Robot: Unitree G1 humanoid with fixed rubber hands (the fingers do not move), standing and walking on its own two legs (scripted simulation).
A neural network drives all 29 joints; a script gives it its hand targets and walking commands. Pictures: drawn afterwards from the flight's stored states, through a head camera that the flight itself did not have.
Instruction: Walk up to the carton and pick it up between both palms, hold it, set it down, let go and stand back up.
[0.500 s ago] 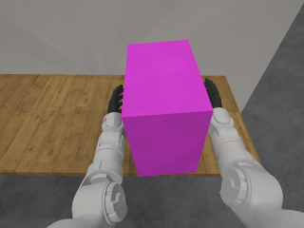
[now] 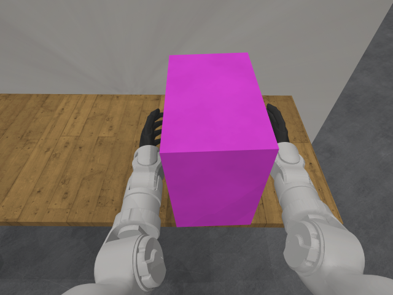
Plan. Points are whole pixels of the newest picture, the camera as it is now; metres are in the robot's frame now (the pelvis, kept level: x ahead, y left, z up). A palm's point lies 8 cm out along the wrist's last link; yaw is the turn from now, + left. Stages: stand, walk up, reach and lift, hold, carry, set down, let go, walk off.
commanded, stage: set down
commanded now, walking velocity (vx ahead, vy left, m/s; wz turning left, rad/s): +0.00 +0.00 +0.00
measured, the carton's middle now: (211, 142) +0.43 -0.02 +0.05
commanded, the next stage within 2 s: none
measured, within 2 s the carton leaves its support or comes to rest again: neither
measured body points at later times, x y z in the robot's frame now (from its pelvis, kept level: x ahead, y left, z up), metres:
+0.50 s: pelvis +0.00 +0.00 +0.00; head +0.03 +0.02 +0.45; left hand +0.41 +0.11 +0.07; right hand +0.40 -0.18 +0.07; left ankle -0.01 +0.12 -0.75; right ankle +0.00 -0.11 -0.75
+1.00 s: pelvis -0.02 +0.00 +0.00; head +0.00 +0.01 +0.45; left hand +0.33 +0.13 +0.03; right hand +0.32 -0.21 +0.04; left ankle -0.01 +0.12 -0.75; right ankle +0.00 -0.11 -0.75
